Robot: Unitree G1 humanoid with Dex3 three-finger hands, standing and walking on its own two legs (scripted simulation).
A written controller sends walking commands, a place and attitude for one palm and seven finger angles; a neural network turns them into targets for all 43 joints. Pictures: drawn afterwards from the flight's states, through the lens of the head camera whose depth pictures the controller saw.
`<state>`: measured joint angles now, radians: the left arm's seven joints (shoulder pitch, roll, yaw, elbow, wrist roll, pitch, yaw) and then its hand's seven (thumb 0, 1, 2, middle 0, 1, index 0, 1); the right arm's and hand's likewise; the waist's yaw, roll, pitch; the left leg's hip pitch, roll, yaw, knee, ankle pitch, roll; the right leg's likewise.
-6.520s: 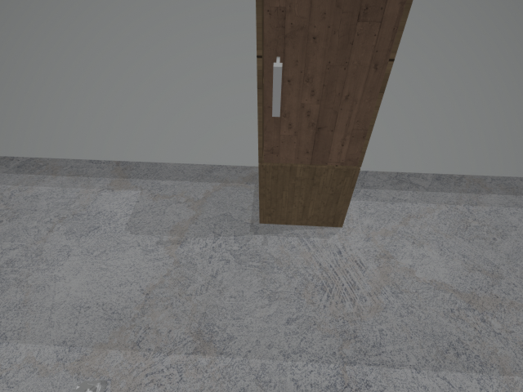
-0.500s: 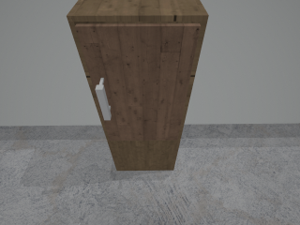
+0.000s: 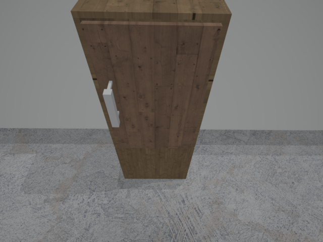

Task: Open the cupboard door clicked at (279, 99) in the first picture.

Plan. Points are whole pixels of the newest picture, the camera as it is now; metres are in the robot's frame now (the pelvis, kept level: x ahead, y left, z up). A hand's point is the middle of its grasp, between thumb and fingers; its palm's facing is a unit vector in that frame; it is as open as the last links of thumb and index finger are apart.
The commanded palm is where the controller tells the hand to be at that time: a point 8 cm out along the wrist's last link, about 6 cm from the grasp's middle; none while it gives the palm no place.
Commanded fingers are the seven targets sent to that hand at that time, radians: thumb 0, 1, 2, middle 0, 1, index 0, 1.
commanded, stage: look again from close up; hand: left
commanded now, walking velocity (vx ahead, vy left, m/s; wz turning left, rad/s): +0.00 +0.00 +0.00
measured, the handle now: (113, 104) +0.53 +0.20 -0.01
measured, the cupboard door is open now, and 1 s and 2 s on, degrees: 0 0 0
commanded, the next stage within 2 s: raise the hand with hooked fingers in 0.32 s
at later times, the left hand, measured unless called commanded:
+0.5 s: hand out of the picture +0.14 +0.22 -0.11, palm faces +0.19 -0.94 -0.27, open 7.4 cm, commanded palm +0.11 +0.26 -0.07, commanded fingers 0.00 0.78 0.85 -0.21 -0.38 -0.21 -0.38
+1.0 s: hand (78, 224) +0.17 +0.21 -0.05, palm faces +0.08 -1.00 -0.05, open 9.5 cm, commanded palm +0.14 +0.27 -0.04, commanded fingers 0.00 0.20 0.60 -0.25 -0.75 -0.25 -0.75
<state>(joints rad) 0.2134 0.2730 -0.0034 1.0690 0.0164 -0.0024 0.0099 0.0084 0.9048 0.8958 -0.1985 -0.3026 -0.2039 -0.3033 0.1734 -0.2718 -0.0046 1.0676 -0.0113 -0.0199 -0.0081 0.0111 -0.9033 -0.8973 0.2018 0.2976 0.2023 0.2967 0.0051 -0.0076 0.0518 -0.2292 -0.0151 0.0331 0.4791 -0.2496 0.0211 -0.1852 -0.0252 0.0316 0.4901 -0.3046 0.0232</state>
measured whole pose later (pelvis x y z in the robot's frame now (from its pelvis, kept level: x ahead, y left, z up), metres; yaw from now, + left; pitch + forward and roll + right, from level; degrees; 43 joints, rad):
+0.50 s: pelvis +0.01 -0.02 +0.00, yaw +0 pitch +1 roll +1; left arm 0.31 0.24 0.13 0.58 -0.05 -0.02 0.02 0.02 0.90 0.89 -0.20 -0.31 -0.21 -0.31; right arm 0.20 -0.25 -0.03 0.93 0.01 -0.11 -0.04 0.01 -0.90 -0.90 0.20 0.30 0.20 0.30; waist 0.01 -0.02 0.03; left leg -0.22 -0.01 0.03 0.44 -0.24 0.00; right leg -0.21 -0.02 0.00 0.54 -0.31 -0.01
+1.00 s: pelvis -0.05 -0.04 -0.10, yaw +1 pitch +14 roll -2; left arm 0.25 0.28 0.36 0.21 -0.38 -0.43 -0.46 0.01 0.42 0.69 -0.23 -0.61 -0.24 -0.61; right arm 0.19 -0.23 0.00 0.61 0.04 -0.26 -0.11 0.02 -0.90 -0.90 0.20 0.30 0.20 0.30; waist 0.04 0.03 -0.12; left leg -0.97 0.05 -0.06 1.21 -0.49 -0.04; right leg -0.89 0.01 -0.11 1.20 -0.56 -0.05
